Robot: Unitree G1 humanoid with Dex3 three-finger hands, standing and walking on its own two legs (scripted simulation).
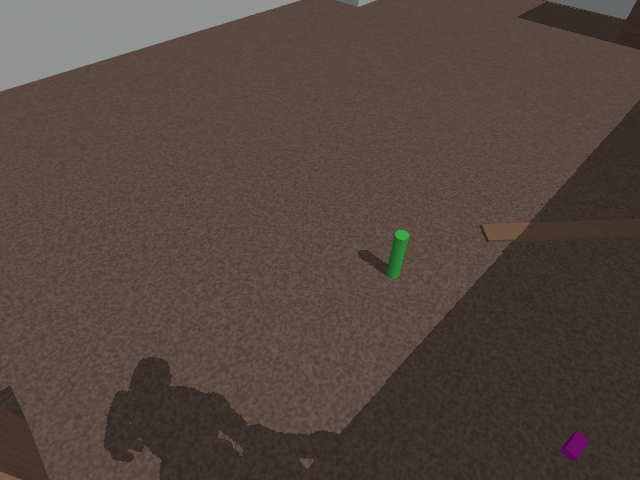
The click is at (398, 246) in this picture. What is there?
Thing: slim round
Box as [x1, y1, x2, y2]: [386, 230, 408, 278]
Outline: 404,230 398,230 395,232 386,272 387,276 390,278 396,278 399,273 408,239 408,233
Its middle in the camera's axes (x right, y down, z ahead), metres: +0.30 +0.05 +1.48
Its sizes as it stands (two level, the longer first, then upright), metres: 0.053 0.053 0.236
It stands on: the floor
